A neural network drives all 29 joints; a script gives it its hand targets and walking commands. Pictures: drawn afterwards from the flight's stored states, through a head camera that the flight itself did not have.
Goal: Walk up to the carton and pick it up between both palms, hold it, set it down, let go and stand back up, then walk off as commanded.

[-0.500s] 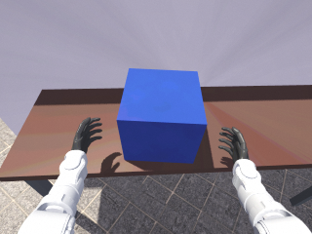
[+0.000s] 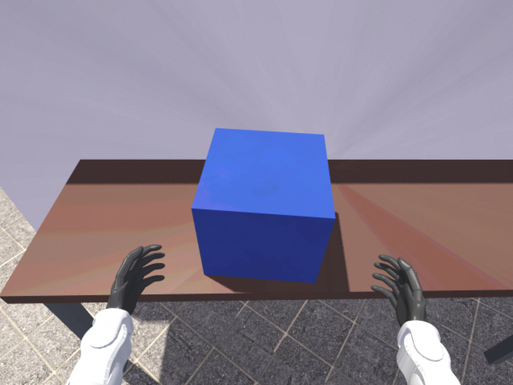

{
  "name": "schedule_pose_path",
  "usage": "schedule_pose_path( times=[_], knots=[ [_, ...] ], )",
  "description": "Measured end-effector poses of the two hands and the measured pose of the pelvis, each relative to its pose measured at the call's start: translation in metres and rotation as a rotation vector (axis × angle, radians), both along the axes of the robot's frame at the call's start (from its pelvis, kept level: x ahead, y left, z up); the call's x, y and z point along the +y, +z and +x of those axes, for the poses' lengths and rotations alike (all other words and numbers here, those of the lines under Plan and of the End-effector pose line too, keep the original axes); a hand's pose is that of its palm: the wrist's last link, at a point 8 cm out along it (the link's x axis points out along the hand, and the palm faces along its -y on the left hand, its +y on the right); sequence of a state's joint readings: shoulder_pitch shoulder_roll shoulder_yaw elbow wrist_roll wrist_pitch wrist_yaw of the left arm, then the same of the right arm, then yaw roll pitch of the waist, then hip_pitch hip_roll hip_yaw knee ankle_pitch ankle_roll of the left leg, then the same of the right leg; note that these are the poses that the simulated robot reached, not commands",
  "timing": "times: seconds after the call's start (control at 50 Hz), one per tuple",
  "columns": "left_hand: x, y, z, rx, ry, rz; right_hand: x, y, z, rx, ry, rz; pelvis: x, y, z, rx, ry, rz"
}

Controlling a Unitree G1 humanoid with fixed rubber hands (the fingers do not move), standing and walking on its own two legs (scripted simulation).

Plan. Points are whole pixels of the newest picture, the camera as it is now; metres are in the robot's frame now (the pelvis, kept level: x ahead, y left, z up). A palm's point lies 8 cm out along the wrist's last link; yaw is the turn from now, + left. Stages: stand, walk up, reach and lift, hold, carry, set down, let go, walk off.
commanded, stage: set down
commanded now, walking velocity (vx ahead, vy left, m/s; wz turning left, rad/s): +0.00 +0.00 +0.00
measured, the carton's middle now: (264, 204) +0.49 +0.02 -0.02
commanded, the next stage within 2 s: let go in 1.66 s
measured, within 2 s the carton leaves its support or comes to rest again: neither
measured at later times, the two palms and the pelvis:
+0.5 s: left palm (123, 318) +0.22 +0.24 -0.01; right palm (411, 335) +0.22 -0.21 -0.02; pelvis +0.01 +0.00 +0.00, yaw +0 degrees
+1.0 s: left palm (126, 324) +0.22 +0.24 -0.02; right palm (410, 338) +0.22 -0.21 -0.02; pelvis +0.02 +0.00 +0.01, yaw +0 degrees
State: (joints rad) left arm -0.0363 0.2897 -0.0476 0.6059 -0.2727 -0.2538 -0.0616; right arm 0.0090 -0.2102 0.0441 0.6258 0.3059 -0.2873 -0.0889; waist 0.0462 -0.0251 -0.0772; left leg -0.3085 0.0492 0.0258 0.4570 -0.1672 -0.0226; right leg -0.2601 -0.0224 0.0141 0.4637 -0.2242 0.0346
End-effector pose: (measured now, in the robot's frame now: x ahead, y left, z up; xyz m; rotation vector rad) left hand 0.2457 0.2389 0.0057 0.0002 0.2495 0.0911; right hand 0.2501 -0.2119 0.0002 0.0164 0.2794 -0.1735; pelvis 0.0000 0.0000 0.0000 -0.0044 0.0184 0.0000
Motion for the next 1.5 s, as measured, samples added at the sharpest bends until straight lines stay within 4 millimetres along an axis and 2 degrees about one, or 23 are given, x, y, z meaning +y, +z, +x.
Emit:
schedule_pose_path(
  times=[0.32, 1.18, 1.5],
  knots=[
    [0.000, -0.012, -0.028, 0.098, 0.006, -0.003, 0.001, -0.015, -0.032, 0.103, -0.008, 0.012, 0.000, 0.003, 0.010, -0.033, 0.003, 0.003],
    [-0.004, -0.037, -0.032, 0.336, -0.032, 0.104, -0.001, -0.028, -0.033, 0.214, 0.073, -0.067, -0.004, 0.006, 0.022, -0.049, 0.004, 0.008],
    [-0.013, -0.050, -0.036, 0.418, -0.043, 0.114, -0.004, -0.040, -0.039, 0.277, 0.091, -0.079, -0.005, 0.006, 0.025, -0.045, 0.004, 0.010]
  ],
)
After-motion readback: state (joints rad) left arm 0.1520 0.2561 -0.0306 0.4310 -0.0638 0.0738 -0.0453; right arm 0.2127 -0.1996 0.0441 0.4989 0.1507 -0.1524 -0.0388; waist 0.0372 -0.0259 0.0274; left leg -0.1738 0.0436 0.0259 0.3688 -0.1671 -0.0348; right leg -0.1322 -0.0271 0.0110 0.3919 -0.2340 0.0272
